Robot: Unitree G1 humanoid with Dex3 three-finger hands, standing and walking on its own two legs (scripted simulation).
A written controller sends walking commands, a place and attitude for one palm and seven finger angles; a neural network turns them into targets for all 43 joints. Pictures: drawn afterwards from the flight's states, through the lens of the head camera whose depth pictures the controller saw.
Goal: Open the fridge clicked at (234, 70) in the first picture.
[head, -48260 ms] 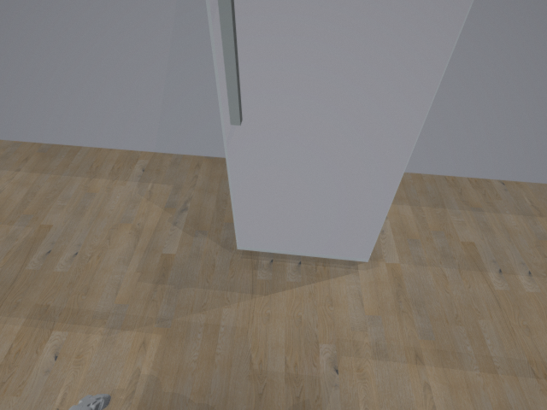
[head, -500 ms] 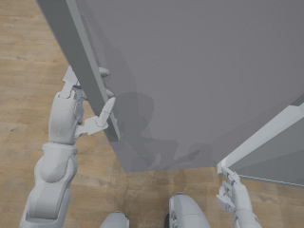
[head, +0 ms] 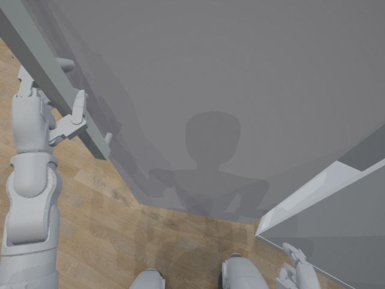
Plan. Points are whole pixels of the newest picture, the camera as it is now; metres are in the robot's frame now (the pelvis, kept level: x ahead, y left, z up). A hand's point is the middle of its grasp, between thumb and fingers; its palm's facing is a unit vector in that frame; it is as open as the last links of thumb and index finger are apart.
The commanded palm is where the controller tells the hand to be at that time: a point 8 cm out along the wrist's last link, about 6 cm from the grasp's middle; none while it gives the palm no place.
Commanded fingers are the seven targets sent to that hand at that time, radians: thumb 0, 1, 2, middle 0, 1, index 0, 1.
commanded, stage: stop walking and hold the door back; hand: left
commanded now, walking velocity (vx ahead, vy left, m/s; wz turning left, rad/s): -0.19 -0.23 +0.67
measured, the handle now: (72, 90) +0.40 +0.22 +0.16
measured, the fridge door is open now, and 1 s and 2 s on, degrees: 109 109 107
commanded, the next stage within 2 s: loosen the grip on the handle in 1.24 s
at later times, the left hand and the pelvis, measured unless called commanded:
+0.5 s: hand (81, 111) +0.36 +0.20 +0.16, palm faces +0.50 -0.85 -0.19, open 7.2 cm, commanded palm +0.32 +0.23 +0.16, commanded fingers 0.00 0.90 0.90 -0.45 -1.40 -0.45 -1.40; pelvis -0.01 -0.10 -0.01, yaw +13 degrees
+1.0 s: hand (80, 109) +0.36 +0.19 +0.17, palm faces +0.49 -0.86 -0.16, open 6.8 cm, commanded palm +0.33 +0.22 +0.16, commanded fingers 0.00 0.90 0.90 -0.45 -1.40 -0.45 -1.40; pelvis -0.04 -0.11 +0.00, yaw +13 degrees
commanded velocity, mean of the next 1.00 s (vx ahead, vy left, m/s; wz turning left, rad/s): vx -0.02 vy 0.08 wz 0.05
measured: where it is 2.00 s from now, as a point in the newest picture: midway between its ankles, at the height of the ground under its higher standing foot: outside the picture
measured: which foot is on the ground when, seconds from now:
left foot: down 0.00-0.10, up 0.12-0.42, down 0.44-1.00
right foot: up 0.00-0.08, down 0.10-0.46, up 0.48-0.72, down 0.74-1.00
